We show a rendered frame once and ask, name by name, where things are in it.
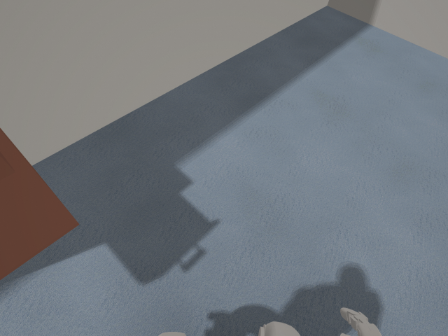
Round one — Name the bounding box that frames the right robot thigh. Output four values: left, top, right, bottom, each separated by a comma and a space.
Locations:
258, 321, 300, 336

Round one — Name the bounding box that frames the cabinet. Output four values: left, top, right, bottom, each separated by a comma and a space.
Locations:
0, 128, 80, 280

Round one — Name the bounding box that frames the robot right hand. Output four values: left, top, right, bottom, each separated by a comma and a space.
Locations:
340, 307, 382, 336

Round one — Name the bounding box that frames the drawer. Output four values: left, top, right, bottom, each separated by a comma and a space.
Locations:
0, 152, 15, 180

